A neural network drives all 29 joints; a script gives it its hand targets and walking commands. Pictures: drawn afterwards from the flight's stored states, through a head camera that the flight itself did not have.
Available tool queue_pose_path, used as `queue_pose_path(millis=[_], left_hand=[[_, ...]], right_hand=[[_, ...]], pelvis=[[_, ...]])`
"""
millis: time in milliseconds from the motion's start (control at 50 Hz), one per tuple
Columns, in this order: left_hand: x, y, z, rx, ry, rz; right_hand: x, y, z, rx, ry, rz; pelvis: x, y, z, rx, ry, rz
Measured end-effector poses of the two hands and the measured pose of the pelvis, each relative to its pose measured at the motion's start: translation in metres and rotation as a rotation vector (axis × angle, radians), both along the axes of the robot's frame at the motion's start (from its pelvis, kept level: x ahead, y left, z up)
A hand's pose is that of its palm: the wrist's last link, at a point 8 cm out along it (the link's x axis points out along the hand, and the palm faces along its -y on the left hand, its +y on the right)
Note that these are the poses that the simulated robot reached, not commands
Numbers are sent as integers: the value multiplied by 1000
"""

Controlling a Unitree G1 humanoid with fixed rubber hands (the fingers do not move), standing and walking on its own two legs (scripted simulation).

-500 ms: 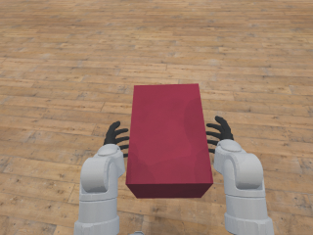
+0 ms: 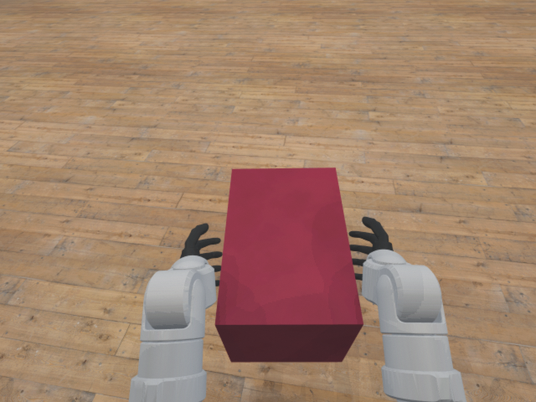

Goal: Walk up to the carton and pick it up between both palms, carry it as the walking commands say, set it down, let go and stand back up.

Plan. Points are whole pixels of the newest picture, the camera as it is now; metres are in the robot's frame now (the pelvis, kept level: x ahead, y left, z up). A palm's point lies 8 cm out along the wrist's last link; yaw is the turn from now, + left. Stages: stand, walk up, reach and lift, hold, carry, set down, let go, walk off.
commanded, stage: carry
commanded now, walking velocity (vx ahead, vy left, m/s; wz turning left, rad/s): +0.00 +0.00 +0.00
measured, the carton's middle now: (284, 262) +0.35 +0.00 +0.01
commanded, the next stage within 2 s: hold in 1.00 s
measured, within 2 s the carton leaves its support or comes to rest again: neither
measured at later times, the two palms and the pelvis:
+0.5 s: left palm (201, 281) +0.28 +0.12 +0.07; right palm (382, 275) +0.28 -0.14 +0.06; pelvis +0.00 -0.01 +0.00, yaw +0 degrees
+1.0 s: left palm (202, 278) +0.29 +0.12 +0.06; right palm (383, 275) +0.29 -0.14 +0.06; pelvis +0.00 -0.01 +0.00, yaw +0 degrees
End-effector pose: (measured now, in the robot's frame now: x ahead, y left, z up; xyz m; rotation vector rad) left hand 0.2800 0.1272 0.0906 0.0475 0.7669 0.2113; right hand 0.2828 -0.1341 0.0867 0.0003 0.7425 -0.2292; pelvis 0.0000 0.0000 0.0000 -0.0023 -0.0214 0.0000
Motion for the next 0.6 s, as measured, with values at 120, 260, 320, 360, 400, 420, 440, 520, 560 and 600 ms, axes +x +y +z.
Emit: queue_pose_path(millis=[120,260,320,360,400,420,440,520,560,600], left_hand=[[-7,0,-6,17,27,0],[-7,-2,-8,19,20,-1],[-5,-3,-10,22,22,0],[-5,-4,-12,23,29,1],[-4,-5,-16,30,39,0],[-4,-5,-18,31,46,0],[-3,-6,-20,31,50,-2],[0,-7,-26,30,53,-7],[2,-7,-27,29,48,-8],[4,-7,-24,19,31,-7]], right_hand=[[-7,0,-5,5,28,7],[-7,-2,-7,12,24,6],[-5,-3,-9,21,27,6],[-5,-4,-13,25,36,7],[-4,-5,-18,30,48,9],[-4,-6,-20,31,55,9],[-3,-6,-22,34,59,8],[0,-8,-26,41,62,5],[2,-8,-27,42,58,3],[3,-9,-24,43,41,0]], pelvis=[[-5,-1,0,1,-6,1],[-6,-2,0,2,-7,2],[-6,-4,1,4,-6,2],[-5,-5,1,5,-5,3],[-5,-6,1,6,-4,3],[-4,-7,1,7,-3,3],[-4,-7,1,8,-2,3],[-2,-8,2,9,2,3],[-1,-8,2,9,3,3],[-1,-8,2,9,4,3]])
